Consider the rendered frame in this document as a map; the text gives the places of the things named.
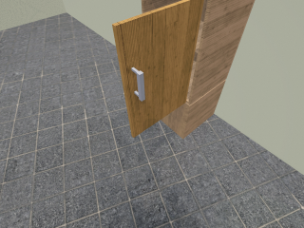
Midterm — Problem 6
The handle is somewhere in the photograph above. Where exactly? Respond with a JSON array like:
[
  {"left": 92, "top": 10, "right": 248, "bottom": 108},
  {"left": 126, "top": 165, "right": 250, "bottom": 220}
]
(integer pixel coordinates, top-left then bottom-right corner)
[{"left": 131, "top": 67, "right": 145, "bottom": 101}]

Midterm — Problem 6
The cupboard door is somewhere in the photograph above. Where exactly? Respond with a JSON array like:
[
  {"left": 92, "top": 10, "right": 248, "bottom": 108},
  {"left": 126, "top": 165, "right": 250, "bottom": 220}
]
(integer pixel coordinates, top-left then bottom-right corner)
[{"left": 112, "top": 0, "right": 204, "bottom": 138}]

